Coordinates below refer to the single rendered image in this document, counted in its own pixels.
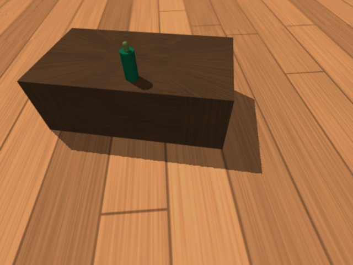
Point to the bottle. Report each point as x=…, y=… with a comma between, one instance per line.
x=128, y=60

